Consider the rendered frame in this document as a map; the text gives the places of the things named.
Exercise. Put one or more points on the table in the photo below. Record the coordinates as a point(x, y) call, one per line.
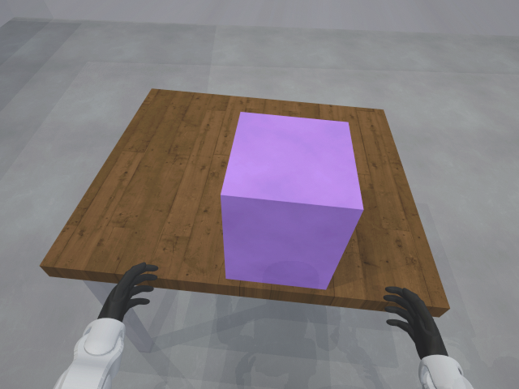
point(157, 200)

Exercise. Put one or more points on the left robot forearm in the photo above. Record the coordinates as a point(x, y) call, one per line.
point(97, 356)

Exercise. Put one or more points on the robot left hand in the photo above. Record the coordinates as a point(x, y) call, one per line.
point(119, 300)

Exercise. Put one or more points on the robot right hand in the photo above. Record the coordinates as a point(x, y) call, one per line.
point(421, 326)

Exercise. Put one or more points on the right robot forearm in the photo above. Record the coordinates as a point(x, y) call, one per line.
point(441, 372)

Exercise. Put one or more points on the carton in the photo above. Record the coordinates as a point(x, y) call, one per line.
point(290, 200)

